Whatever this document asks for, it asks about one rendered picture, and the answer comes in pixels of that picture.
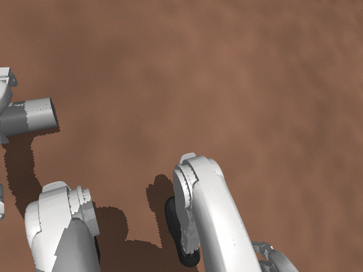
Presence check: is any right robot hand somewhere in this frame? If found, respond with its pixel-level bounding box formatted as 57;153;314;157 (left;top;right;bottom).
251;241;299;272

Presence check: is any bottle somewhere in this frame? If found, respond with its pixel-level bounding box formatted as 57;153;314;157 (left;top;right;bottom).
0;97;58;137

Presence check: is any left robot hand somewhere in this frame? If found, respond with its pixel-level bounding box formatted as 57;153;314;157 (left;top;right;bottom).
0;67;18;145

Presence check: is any right robot foot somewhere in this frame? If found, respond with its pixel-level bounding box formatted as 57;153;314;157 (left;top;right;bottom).
164;196;200;267

